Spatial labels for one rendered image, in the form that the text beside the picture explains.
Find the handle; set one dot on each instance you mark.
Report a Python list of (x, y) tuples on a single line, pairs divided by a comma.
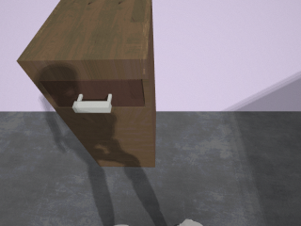
[(80, 106)]

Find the cabinet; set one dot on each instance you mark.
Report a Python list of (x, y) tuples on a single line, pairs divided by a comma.
[(101, 40)]

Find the drawer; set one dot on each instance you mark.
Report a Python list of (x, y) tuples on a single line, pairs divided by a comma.
[(125, 92)]

